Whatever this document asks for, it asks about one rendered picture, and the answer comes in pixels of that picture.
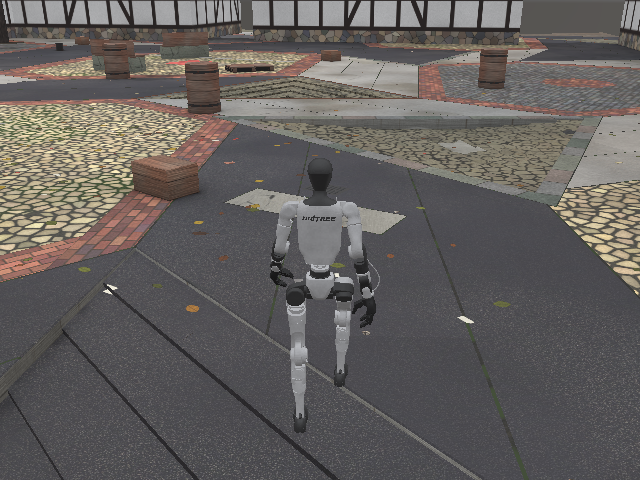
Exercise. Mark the right robot hand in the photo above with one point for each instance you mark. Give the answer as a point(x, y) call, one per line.
point(371, 310)

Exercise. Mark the left robot hand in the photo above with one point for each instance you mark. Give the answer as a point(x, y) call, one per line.
point(284, 272)

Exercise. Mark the left robot upper arm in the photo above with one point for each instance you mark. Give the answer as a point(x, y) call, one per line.
point(288, 211)

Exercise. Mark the right robot upper arm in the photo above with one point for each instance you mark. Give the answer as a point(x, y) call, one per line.
point(354, 226)

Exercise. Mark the robot left forearm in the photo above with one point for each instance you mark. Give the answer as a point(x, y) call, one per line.
point(276, 259)

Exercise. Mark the robot right forearm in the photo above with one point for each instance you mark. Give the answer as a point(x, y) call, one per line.
point(363, 275)

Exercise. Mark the humanoid robot head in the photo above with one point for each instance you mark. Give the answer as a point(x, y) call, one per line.
point(320, 174)

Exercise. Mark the robot torso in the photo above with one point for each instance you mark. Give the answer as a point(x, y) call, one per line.
point(319, 238)

